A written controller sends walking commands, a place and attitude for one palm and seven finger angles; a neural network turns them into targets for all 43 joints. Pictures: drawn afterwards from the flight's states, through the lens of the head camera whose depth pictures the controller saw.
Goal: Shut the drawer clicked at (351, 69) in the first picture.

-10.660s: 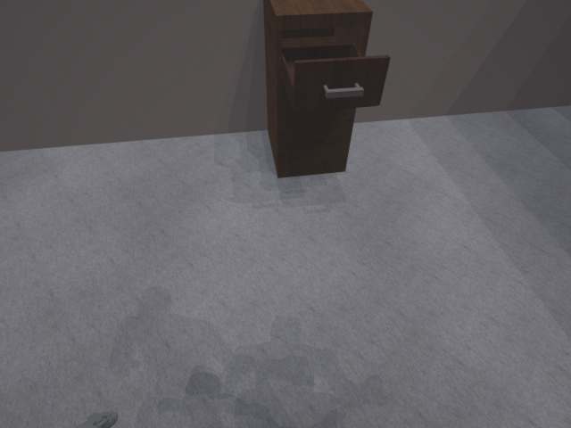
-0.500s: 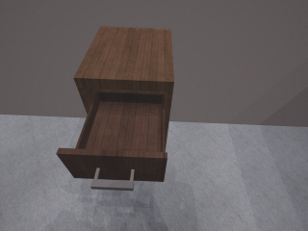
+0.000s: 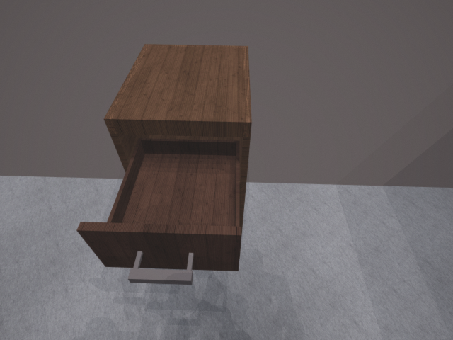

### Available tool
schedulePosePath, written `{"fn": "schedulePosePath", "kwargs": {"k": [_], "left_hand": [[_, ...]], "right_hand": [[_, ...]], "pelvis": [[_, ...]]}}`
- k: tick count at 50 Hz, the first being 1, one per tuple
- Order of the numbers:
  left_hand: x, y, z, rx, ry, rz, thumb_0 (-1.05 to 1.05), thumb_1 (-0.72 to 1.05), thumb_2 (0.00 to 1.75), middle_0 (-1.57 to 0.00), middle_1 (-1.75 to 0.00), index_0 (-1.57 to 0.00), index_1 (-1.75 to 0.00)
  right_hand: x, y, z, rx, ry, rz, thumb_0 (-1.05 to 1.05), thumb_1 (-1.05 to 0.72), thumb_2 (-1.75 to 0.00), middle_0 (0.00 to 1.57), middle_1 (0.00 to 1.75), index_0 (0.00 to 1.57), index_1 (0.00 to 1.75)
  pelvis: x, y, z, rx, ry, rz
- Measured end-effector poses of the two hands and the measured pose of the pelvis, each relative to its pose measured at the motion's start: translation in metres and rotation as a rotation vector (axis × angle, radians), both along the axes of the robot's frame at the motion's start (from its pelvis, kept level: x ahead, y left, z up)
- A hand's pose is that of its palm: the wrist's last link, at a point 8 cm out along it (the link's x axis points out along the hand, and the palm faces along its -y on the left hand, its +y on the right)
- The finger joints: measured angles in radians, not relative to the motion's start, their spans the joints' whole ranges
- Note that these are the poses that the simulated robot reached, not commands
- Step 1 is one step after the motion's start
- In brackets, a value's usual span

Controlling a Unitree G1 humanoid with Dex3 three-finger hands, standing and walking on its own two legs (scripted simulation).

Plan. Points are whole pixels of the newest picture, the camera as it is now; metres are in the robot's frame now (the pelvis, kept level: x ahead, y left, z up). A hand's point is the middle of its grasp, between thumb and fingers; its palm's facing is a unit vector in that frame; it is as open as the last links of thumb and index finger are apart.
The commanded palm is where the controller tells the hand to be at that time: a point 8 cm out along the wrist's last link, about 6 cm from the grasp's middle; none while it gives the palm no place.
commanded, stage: look again from close up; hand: left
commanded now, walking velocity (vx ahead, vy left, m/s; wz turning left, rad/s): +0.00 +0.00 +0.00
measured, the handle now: (163, 266) +0.29 +0.16 -0.10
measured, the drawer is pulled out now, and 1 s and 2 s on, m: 0.29 0.29 0.29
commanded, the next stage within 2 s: raise the hand and make a fist in 0.08 s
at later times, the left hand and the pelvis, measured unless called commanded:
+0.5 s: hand (155, 321) +0.16 +0.13 -0.01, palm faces +0.04 -1.00 +0.00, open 6.5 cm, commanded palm +0.08 +0.21 -0.05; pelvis -0.03 -0.04 -0.04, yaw +0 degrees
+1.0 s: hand out of the picture +0.13 +0.14 -0.04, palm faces +0.04 -1.00 -0.01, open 3.9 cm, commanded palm +0.08 +0.20 -0.03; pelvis -0.05 -0.04 -0.08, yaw +1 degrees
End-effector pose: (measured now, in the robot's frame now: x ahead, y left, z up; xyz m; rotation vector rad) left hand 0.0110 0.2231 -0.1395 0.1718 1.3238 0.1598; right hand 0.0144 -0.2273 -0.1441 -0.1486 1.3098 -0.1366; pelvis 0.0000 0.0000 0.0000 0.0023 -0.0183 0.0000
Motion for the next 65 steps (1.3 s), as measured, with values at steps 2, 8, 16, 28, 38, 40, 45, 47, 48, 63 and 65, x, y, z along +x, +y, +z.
{"fn": "schedulePosePath", "kwargs": {"k": [2,8,16,28,38,40,45,47,48,63,65], "left_hand": [[0.003,-0.001,0.001,0.0,-0.005,-0.003,0.01,0.92,0.9,-0.2,-0.3,-0.2,-0.3],[0.005,-0.006,0.001,-0.006,0.002,-0.006,0.01,0.92,0.9,-0.2,-0.3,-0.2,-0.3],[0.103,0.001,0.094,0.065,-0.647,0.076,0.02,0.93,0.9,-0.23,-0.33,-0.23,-0.33],[0.086,-0.043,0.096,-0.168,-1.18,-0.117,0.01,0.91,0.9,-0.41,-0.54,-0.41,-0.53],[0.06,-0.023,0.11,-0.003,-1.438,-0.123,0.02,0.9,0.9,-0.61,-0.75,-0.61,-0.74],[0.08,-0.033,0.113,-0.079,-1.446,-0.204,0.02,0.9,0.9,-0.65,-0.79,-0.65,-0.79],[0.112,-0.05,0.097,-0.254,-1.193,-0.265,0.02,0.9,0.9,-0.75,-0.9,-0.75,-0.9],[0.111,-0.046,0.095,-0.246,-1.123,-0.204,0.02,0.9,0.9,-0.79,-0.94,-0.79,-0.94],[0.108,-0.043,0.097,-0.223,-1.112,-0.169,0.02,0.9,0.9,-0.81,-0.96,-0.81,-0.96],[0.078,-0.039,0.107,-0.2,-1.232,-0.188,0.02,0.9,0.9,-1.11,-1.29,-1.11,-1.29],[0.082,-0.038,0.112,-0.191,-1.251,-0.184,0.02,0.9,0.9,-1.15,-1.33,-1.15,-1.33]], "right_hand": [[0.001,-0.002,0.002,-0.002,0.001,0.003,0.02,-0.93,-0.89,0.2,0.3,0.2,0.3],[0.0,-0.007,0.004,-0.001,0.026,0.006,0.01,-0.93,-0.89,0.2,0.3,0.2,0.3],[0.041,-0.025,0.021,-0.049,-0.302,0.01,0.02,-0.92,-0.89,0.2,0.3,0.2,0.3],[0.161,-0.068,0.058,-0.119,-0.826,0.133,0.01,-0.91,-0.89,0.2,0.3,0.2,0.3],[0.171,-0.044,0.006,-0.064,-0.868,0.233,0.01,-0.91,-0.89,0.2,0.3,0.2,0.3],[0.156,-0.035,-0.007,-0.025,-0.833,0.205,0.01,-0.91,-0.89,0.2,0.3,0.2,0.3],[0.11,-0.029,-0.022,0.019,-0.698,0.063,0.02,-0.91,-0.89,0.2,0.3,0.2,0.3],[0.094,-0.032,-0.022,0.008,-0.649,0.013,0.02,-0.9,-0.89,0.2,0.3,0.2,0.3],[0.087,-0.034,-0.021,-0.002,-0.628,-0.004,0.02,-0.9,-0.89,0.2,0.3,0.2,0.3],[0.12,-0.034,-0.005,-0.103,-0.7,0.098,0.02,-0.91,-0.89,0.2,0.3,0.2,0.3],[0.131,-0.024,0.001,-0.087,-0.736,0.108,0.02,-0.91,-0.89,0.2,0.3,0.2,0.3]], "pelvis": [[0.0,-0.002,0.001,0.001,0.001,-0.001],[0.002,-0.008,0.003,0.002,0.004,-0.002],[-0.003,-0.015,-0.001,0.011,0.036,0.013],[-0.039,-0.045,-0.055,0.012,0.2,0.006],[-0.062,-0.058,-0.103,-0.046,0.24,0.052],[-0.065,-0.057,-0.104,-0.049,0.239,0.051],[-0.063,-0.053,-0.092,-0.03,0.23,0.036],[-0.059,-0.05,-0.085,-0.023,0.227,0.027],[-0.057,-0.048,-0.082,-0.022,0.226,0.023],[-0.053,-0.019,-0.09,-0.046,0.269,0.026],[-0.052,-0.017,-0.09,-0.048,0.266,0.025]]}}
